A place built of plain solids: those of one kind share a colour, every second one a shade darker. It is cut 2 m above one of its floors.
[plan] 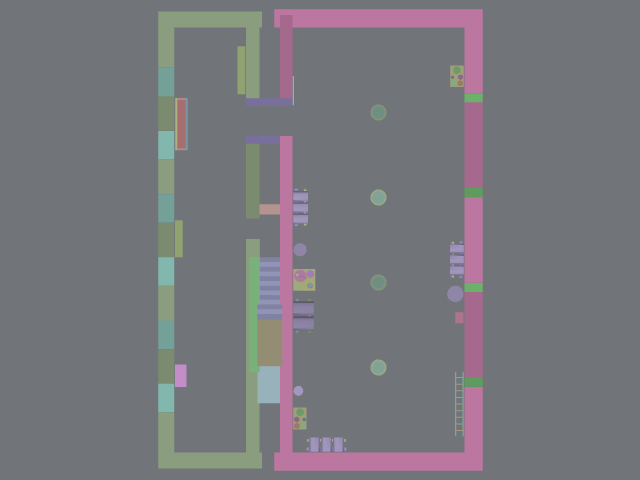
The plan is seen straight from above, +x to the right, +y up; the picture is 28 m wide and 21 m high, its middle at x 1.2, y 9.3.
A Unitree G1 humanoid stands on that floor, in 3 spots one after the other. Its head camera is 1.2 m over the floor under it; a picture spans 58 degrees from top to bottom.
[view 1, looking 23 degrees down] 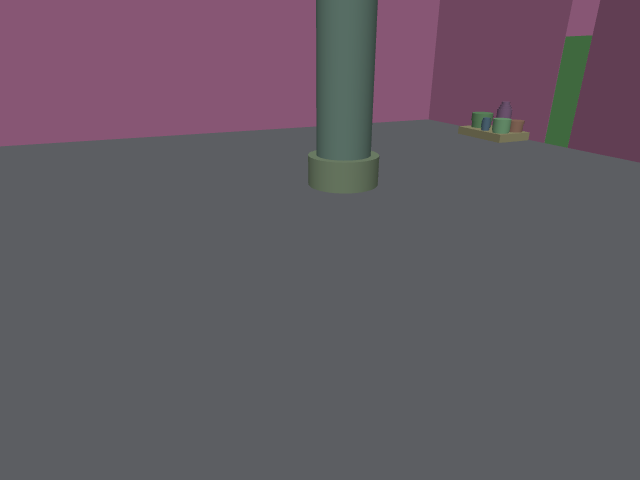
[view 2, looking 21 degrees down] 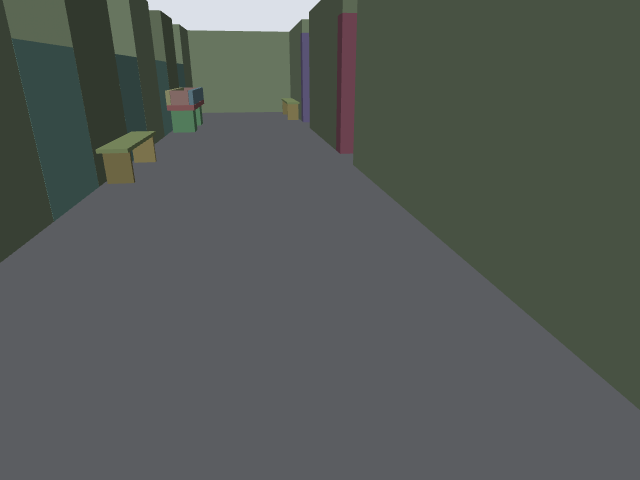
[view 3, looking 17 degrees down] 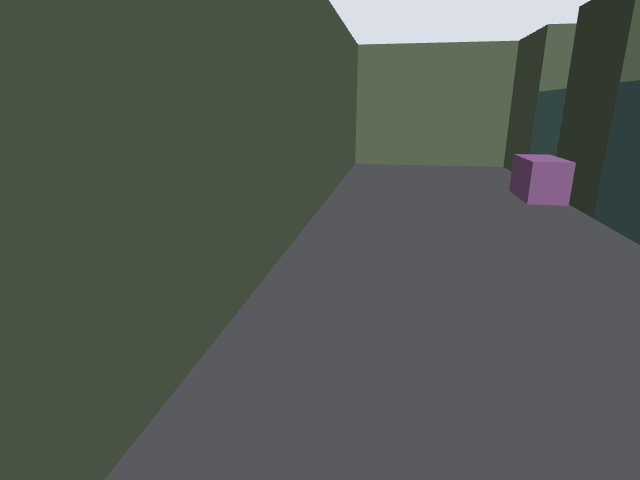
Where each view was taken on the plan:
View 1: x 1.86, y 11.01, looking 67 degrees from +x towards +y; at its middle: ground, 3.07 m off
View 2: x -3.45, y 3.40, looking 81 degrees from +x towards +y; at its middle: ground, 3.35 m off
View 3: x -2.96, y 9.74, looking -80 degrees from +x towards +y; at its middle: ground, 4.10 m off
